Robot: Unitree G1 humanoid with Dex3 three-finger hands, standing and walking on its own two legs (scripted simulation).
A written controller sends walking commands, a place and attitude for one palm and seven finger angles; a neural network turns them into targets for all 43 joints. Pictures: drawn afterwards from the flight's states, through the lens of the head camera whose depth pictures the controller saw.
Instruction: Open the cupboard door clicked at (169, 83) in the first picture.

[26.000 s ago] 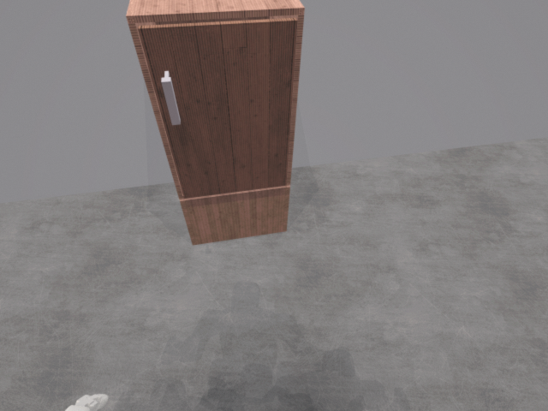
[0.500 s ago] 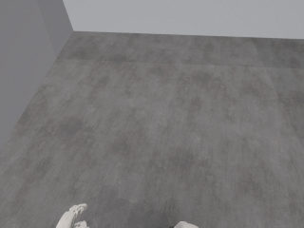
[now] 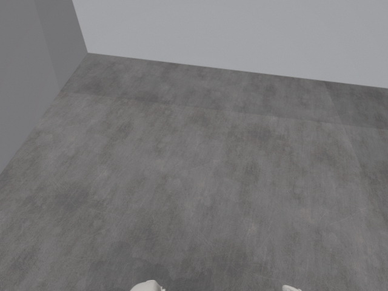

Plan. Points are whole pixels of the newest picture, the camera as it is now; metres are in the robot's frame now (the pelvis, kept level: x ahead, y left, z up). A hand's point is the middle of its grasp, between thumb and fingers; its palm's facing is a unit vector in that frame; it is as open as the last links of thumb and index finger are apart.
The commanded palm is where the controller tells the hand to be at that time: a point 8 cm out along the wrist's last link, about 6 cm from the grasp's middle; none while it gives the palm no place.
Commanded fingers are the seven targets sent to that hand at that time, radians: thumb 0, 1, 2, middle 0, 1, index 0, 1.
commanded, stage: turn to face it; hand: left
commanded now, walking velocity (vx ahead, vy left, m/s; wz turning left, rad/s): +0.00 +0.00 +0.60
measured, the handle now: out of the picture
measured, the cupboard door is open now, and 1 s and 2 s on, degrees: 47 47 47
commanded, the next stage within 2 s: none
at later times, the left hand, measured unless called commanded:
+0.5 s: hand (129, 265) +0.19 +0.16 -0.14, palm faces +0.25 -0.94 -0.23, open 7.3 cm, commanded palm none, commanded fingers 0.00 0.90 0.90 -0.20 -0.30 -0.20 -0.30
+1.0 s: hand (108, 284) +0.15 +0.20 -0.14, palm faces +0.52 -0.80 -0.30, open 7.4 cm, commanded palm none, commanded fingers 0.00 0.90 0.90 -0.20 -0.30 -0.20 -0.30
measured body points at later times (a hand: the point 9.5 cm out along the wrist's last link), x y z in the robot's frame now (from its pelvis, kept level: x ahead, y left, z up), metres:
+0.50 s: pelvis +0.14 -0.04 +0.02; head +0.18 -0.04 +0.47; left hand +0.18 +0.21 -0.12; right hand +0.22 -0.28 -0.14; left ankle +0.08 +0.08 -0.64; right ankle +0.15 -0.14 -0.72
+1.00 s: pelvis +0.18 -0.05 +0.01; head +0.23 -0.03 +0.46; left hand +0.12 +0.24 -0.12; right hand +0.40 -0.22 -0.13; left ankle +0.15 +0.09 -0.72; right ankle +0.25 -0.16 -0.70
